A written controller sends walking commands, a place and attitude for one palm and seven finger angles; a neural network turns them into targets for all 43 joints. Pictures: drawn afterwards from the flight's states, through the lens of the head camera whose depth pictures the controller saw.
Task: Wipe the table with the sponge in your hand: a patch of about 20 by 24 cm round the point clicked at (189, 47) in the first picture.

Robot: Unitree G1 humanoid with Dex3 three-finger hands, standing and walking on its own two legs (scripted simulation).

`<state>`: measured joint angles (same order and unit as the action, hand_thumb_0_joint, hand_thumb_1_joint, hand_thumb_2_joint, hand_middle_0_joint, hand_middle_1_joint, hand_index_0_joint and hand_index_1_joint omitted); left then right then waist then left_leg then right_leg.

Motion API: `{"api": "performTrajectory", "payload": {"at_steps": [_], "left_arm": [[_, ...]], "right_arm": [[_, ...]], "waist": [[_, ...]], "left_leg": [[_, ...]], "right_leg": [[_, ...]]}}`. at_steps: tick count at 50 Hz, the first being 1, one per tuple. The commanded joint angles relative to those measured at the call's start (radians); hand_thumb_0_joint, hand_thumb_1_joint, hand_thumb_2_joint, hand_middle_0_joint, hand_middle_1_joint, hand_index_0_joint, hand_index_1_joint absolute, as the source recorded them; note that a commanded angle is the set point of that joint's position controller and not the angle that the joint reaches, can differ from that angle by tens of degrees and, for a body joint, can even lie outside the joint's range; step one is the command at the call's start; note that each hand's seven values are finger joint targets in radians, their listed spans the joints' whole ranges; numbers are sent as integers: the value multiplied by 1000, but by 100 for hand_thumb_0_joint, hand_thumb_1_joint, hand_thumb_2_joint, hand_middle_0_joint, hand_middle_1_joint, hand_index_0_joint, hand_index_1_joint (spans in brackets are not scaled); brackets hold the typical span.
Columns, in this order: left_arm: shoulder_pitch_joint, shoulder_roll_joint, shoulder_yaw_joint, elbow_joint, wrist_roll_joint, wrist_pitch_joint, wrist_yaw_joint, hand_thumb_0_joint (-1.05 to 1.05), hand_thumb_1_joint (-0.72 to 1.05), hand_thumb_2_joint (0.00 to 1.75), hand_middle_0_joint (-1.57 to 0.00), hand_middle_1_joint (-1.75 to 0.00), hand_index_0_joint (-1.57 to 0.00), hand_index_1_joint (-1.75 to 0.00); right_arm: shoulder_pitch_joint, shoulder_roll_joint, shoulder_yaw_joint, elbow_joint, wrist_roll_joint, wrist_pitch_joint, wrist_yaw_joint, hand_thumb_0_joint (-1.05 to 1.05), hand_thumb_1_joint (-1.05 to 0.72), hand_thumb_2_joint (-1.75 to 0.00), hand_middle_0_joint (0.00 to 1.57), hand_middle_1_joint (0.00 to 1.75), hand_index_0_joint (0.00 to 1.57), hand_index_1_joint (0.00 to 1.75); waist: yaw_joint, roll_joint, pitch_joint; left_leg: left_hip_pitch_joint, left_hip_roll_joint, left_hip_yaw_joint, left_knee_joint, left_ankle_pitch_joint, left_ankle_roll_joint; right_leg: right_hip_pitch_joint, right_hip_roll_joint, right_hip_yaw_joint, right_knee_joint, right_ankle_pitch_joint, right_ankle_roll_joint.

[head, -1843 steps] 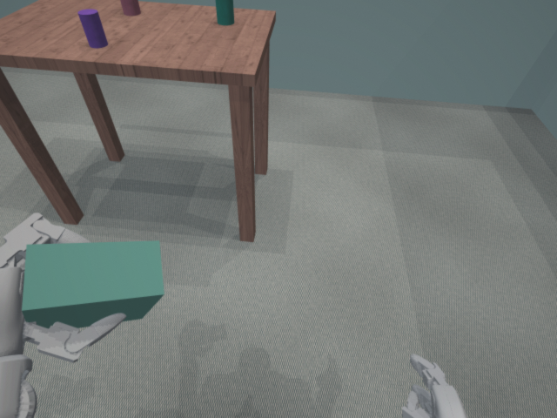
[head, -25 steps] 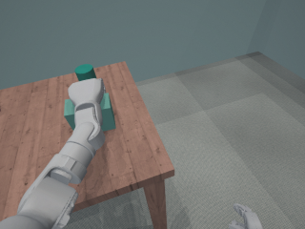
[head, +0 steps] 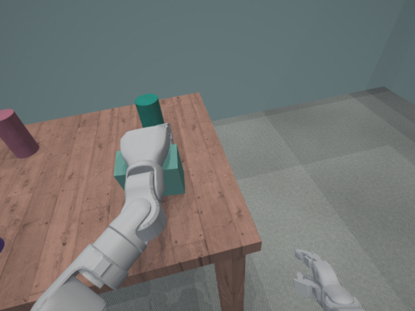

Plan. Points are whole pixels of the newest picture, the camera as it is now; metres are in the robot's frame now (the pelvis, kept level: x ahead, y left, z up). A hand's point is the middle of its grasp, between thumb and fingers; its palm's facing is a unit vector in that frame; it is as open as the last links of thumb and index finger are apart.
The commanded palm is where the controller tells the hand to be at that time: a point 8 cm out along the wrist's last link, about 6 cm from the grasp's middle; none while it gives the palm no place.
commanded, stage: wipe back along the third lane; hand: left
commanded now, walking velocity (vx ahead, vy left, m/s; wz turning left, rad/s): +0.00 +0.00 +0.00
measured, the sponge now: (154, 178) +0.36 +0.17 +0.08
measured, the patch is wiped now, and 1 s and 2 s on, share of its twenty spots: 0.90 0.90 0.90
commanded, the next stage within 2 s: slide back across to the middle lane in 0.80 s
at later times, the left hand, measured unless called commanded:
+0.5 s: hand (158, 180) +0.31 +0.13 +0.14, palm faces +0.20 -0.09 -0.98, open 10.1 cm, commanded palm +0.25 +0.13 +0.16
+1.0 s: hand (160, 195) +0.27 +0.12 +0.14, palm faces +0.22 -0.16 -0.96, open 10.0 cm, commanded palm +0.22 +0.13 +0.17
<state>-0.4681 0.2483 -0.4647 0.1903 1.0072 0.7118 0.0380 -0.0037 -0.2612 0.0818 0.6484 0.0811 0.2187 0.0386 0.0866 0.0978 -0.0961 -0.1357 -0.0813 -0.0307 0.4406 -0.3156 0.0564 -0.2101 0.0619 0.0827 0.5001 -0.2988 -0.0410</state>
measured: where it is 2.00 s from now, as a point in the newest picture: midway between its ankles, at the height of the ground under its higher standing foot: outside the picture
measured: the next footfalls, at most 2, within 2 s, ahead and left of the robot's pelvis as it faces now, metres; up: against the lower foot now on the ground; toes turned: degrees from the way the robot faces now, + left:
none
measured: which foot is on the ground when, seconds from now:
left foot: down 0.00-1.00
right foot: down 0.00-1.00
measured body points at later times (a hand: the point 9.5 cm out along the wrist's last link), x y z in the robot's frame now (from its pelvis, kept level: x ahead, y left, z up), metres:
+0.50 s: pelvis -0.03 -0.01 +0.00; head -0.06 -0.06 +0.45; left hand +0.29 +0.13 +0.19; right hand +0.20 -0.21 -0.09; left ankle -0.06 +0.09 -0.74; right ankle -0.03 -0.10 -0.74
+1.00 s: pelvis -0.03 -0.03 +0.00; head -0.06 -0.09 +0.44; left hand +0.26 +0.13 +0.19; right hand +0.21 -0.23 -0.08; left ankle -0.06 +0.09 -0.74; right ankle -0.03 -0.10 -0.74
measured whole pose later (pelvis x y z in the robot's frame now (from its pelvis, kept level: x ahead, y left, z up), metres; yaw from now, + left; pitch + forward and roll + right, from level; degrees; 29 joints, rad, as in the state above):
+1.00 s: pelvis -0.03 -0.03 +0.00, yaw -2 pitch -3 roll +2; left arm -0.14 0.30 -0.39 -0.17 0.96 0.66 0.09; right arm -0.01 -0.27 0.08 0.63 0.07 0.24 0.03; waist 0.09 0.11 -0.06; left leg -0.10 -0.04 -0.01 0.45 -0.30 0.01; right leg -0.19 0.11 0.10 0.53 -0.27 -0.08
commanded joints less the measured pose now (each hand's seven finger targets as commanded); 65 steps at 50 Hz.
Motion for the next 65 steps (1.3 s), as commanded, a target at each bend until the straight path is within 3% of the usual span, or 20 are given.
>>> {"api": "performTrajectory", "payload": {"at_steps": [1,11,12,22,25,27,28,32,34,37,40,42,43,45,47,49,52,53,57,65], "left_arm": [[-111,-15,-12,-106,-40,-2,-52,0,10,130,-120,-160,-120,-160],[-37,-26,-25,-191,-52,-3,-35,0,10,130,-120,-160,-120,-160],[-23,12,23,-200,-59,-6,-31,0,10,130,-120,-160,-120,-160],[0,32,41,-231,-63,-7,-10,0,10,130,-120,-160,-120,-160],[14,11,12,-242,-64,-8,-8,0,10,130,-120,-160,-120,-160],[49,55,68,-253,-73,-12,-3,0,10,130,-120,-160,-120,-160],[41,9,15,-255,-72,-11,-5,0,10,130,-120,-160,-120,-160],[100,68,82,-277,-78,-15,-1,0,10,130,-120,-160,-120,-160],[158,16,27,-305,-86,-23,-7,0,10,130,-120,-160,-120,-160],[201,67,82,-349,-91,-29,-4,0,10,130,-120,-160,-120,-160],[265,25,38,-397,-99,-38,-6,0,10,130,-120,-160,-120,-160],[281,92,107,-404,-100,-46,3,0,10,130,-120,-160,-120,-160],[235,45,52,-415,-91,-44,1,0,10,130,-120,-160,-120,-160],[227,66,72,-412,-89,-47,6,0,10,130,-120,-160,-120,-160],[212,142,148,-435,-78,-51,19,0,10,130,-120,-160,-120,-160],[217,115,123,-459,-79,-54,18,0,10,130,-120,-160,-120,-160],[265,216,235,-498,-86,-67,27,0,10,130,-120,-160,-120,-160],[265,185,209,-521,-92,-68,25,0,10,130,-120,-160,-120,-160],[295,260,294,-557,-103,-76,29,0,10,130,-120,-160,-120,-160],[322,278,326,-639,-116,-77,25,0,10,130,-120,-160,-120,-160]], "right_arm": [[-205,-89,-37,-162,2,-41,11,0,-90,-90,20,30,20,30],[-227,-81,-34,-173,5,-22,23,0,-90,-90,20,30,20,30],[-228,-89,-37,-172,1,-18,22,0,-90,-90,20,30,20,30],[-241,-91,-36,-181,0,-6,4,0,-90,-90,20,30,20,30],[-243,-83,-33,-183,4,-10,4,0,-90,-90,20,30,20,30],[-248,-91,-38,-188,0,-9,-1,0,-90,-90,20,30,20,30],[-251,-82,-33,-191,3,-10,0,0,-90,-90,20,30,20,30],[-253,-90,-39,-192,-1,-16,-3,0,-90,-90,20,30,20,30],[-257,-79,-35,-201,3,-22,4,0,-90,-90,20,30,20,30],[-257,-86,-41,-203,0,-21,6,0,-90,-90,20,30,20,30],[-257,-75,-37,-210,1,-27,14,0,-90,-90,20,30,20,30],[-256,-84,-40,-204,-1,-27,8,0,-90,-90,20,30,20,30],[-260,-77,-35,-205,-2,-26,7,0,-90,-90,20,30,20,30],[-254,-77,-36,-198,-3,-27,-2,0,-90,-90,20,30,20,30],[-254,-85,-38,-192,-10,-25,-9,0,-90,-90,20,30,20,30],[-264,-71,-35,-199,-12,-29,-10,0,-90,-90,20,30,20,30],[-265,-77,-35,-194,-16,-28,-17,0,-90,-90,20,30,20,30],[-273,-67,-32,-203,-16,-29,-18,0,-90,-90,20,30,20,30],[-270,-76,-34,-196,-22,-27,-29,0,-90,-90,20,30,20,30],[-276,-76,-38,-199,-26,-24,-41,0,-90,-90,20,30,20,30]], "waist": [[-7,-179,-185],[-1,-176,-127],[6,-175,-137],[3,-151,-87],[-2,-170,-89],[9,-169,-94],[-1,-175,-80],[14,-171,-86],[11,-190,-73],[16,-180,-77],[13,-202,-57],[16,-196,-50],[5,-198,-44],[1,-199,-26],[14,-167,-44],[17,-177,-58],[35,-150,-102],[35,-157,-117],[41,-152,-98],[39,-137,-97]], "left_leg": [[-8,35,10,-3,534,-35],[-43,38,8,-18,417,-31],[-50,40,2,-21,407,-33],[-86,40,9,-47,273,-26],[-87,36,17,-44,264,-22],[-96,35,16,-48,245,-22],[-96,35,24,-46,241,-19],[-99,29,24,-45,237,-19],[-94,29,30,-43,248,-16],[-95,30,25,-39,253,-18],[-93,28,30,-33,272,-13],[-89,29,27,-30,263,-17],[-93,28,33,-31,255,-14],[-86,28,35,-29,241,-12],[-80,25,31,-31,233,-15],[-77,23,35,-27,259,-9],[-71,20,28,-26,277,-16],[-76,19,33,-26,286,-14],[-63,17,27,-27,283,-16],[-41,20,25,-31,322,-13]], "right_leg": [[176,-10,-17,17,529,-38],[150,-7,-10,8,415,-40],[158,-1,3,4,405,-45],[143,-1,25,-29,257,-43],[151,-6,24,-31,251,-35],[165,-4,46,-42,236,-35],[157,-11,31,-40,232,-29],[177,-6,66,-51,233,-29],[176,-10,54,-48,250,-22],[187,-5,79,-48,262,-25],[190,-10,75,-47,305,-15],[183,-6,98,-48,298,-18],[174,-12,86,-52,289,-13],[156,-11,98,-68,258,-10],[166,-6,123,-71,233,-19],[188,-14,111,-59,282,-14],[236,-12,143,-45,340,-16],[254,-22,129,-37,370,-10],[245,-15,159,-50,363,-14],[249,-18,150,-43,412,-14]]}}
